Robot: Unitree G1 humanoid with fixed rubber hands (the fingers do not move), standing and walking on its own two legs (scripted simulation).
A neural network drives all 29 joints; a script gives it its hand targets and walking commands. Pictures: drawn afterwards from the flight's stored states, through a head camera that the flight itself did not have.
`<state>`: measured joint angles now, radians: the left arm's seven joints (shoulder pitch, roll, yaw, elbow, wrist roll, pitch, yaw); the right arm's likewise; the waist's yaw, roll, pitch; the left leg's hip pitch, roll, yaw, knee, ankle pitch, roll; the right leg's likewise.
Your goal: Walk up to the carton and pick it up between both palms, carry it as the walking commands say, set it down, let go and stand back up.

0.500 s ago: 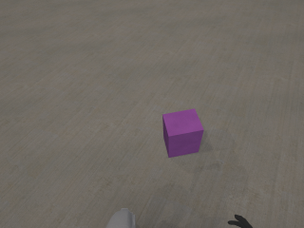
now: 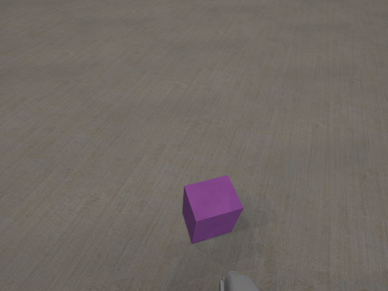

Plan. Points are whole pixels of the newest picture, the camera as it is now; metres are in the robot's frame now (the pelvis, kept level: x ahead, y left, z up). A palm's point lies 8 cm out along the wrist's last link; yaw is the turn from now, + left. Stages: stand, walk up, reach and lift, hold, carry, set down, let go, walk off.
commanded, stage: walk up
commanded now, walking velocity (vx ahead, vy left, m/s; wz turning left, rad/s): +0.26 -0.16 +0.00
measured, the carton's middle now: (209, 210) +0.57 -0.16 -0.64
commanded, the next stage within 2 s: none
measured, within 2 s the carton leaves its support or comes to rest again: neither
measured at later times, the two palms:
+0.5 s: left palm out of the picture +0.11 +0.16 -0.14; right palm (298, 261) +0.20 -0.28 -0.15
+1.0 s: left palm out of the picture +0.11 +0.14 -0.14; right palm out of the picture +0.09 -0.30 -0.16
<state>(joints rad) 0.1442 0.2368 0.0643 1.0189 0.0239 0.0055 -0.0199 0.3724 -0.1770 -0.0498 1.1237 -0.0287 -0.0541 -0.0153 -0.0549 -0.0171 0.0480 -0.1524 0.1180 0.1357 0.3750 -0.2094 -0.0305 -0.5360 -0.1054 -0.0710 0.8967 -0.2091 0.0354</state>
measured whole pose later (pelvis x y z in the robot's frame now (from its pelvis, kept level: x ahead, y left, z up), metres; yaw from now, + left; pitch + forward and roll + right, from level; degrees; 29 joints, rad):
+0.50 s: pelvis +0.13 -0.06 +0.00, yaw +1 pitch +0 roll +0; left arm 0.27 0.12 0.03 1.14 0.01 -0.03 0.03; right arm 0.15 -0.19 -0.04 1.05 -0.01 0.02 -0.02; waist 0.03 0.05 0.06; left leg -0.33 0.05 0.07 0.60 -0.25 -0.02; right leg -0.16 -0.05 -0.17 0.38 -0.22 0.00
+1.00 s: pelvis +0.09 -0.08 -0.01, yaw -1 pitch +0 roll +1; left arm 0.26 0.14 0.01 1.11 0.02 0.01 0.03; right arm 0.26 -0.18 -0.03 1.12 -0.01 0.04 -0.02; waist -0.01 0.03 -0.01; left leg -0.32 0.04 0.07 0.52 -0.23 -0.01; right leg -0.11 0.00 -0.02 0.40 -0.29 -0.02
